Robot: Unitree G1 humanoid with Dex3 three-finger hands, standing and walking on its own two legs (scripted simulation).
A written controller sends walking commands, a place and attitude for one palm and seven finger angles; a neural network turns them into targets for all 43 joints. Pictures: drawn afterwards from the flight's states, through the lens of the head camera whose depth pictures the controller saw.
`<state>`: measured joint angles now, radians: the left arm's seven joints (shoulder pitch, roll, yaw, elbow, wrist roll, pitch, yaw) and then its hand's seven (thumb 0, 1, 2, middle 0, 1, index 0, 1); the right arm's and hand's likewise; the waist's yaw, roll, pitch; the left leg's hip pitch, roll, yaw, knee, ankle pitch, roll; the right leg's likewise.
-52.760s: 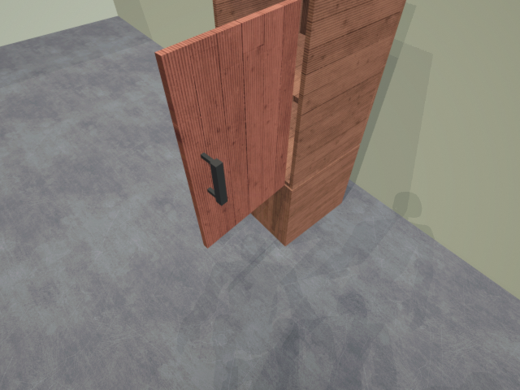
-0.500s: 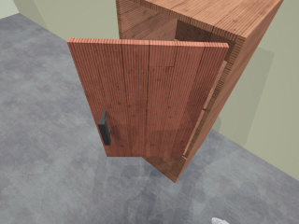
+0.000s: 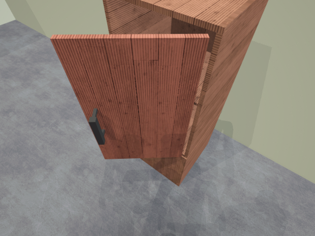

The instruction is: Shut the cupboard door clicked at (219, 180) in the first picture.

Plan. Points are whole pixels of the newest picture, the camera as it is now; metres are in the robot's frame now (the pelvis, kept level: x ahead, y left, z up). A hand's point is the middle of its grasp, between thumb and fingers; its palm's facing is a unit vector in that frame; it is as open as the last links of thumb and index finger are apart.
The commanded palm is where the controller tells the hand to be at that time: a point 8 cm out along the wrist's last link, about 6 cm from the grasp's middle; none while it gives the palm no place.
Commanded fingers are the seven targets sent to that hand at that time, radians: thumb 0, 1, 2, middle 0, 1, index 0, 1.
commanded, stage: come to a stop and stand still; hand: left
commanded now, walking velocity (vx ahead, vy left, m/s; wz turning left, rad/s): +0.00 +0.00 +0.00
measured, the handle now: (98, 127) +0.45 +0.23 -0.05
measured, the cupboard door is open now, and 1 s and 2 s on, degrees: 39 39 39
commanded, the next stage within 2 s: look again from close up in 0.60 s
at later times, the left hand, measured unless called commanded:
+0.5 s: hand out of the picture -0.05 +0.19 -0.17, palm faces +0.02 -0.99 -0.15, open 7.3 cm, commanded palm none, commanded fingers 0.00 0.90 0.90 -0.20 -0.30 -0.20 -0.30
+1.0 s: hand out of the picture +0.00 +0.23 -0.17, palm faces +0.00 -0.97 -0.25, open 7.3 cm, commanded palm none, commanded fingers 0.00 0.90 0.90 -0.20 -0.30 -0.20 -0.30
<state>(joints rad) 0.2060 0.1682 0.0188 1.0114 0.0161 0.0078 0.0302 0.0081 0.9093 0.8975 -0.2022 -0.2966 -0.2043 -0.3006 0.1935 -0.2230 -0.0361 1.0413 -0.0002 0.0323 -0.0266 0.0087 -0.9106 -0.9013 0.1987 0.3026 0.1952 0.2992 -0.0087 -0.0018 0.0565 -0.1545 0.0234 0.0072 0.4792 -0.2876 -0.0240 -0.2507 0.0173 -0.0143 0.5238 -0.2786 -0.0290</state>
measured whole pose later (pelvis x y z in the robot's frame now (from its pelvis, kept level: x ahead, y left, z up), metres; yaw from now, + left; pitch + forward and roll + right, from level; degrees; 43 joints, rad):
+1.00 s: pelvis -0.01 +0.04 +0.00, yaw -1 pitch -1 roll +1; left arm 0.29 0.16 -0.01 1.11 0.02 -0.01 0.04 0.01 0.91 0.90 -0.20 -0.30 -0.20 -0.30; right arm 0.31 -0.18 0.01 1.05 -0.01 -0.03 -0.03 0.02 -0.94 -0.90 0.20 0.30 0.20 0.30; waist 0.00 0.05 0.01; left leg -0.13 -0.04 0.05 0.48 -0.33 0.04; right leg -0.24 -0.04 0.03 0.53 -0.27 0.04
